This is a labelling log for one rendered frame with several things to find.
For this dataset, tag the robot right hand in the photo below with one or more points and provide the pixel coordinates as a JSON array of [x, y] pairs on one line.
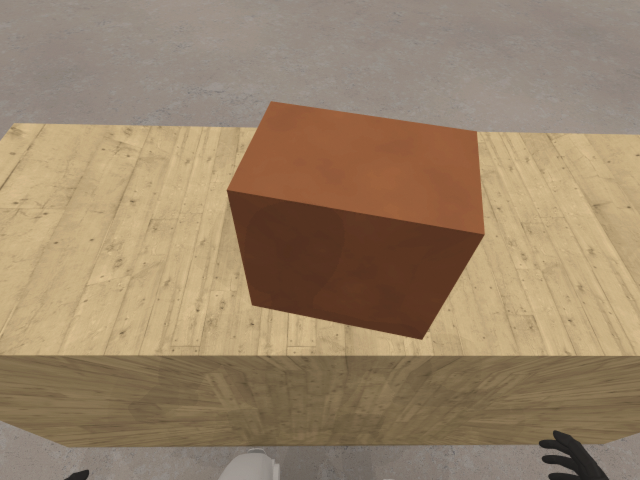
[[580, 462]]

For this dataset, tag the pedestal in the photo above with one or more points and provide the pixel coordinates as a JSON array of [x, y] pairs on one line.
[[126, 319]]

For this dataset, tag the robot left thigh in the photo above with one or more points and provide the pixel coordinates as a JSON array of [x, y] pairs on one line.
[[251, 466]]

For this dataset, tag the carton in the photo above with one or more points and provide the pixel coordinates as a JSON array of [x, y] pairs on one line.
[[356, 219]]

